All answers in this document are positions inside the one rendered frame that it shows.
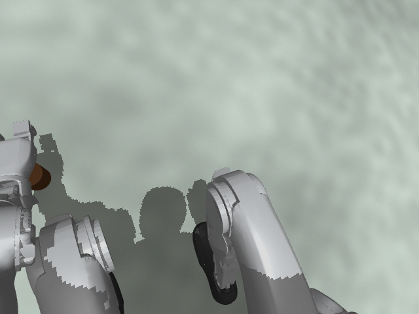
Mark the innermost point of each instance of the right robot hand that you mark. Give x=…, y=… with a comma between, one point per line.
x=325, y=305

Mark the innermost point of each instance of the left robot hand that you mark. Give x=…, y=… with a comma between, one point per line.
x=18, y=156

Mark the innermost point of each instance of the left robot foot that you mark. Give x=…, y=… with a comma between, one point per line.
x=118, y=293

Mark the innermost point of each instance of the left robot arm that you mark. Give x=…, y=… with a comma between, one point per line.
x=17, y=236

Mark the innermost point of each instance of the right robot foot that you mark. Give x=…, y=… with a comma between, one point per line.
x=205, y=257

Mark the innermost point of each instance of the tin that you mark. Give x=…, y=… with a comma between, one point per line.
x=40, y=178

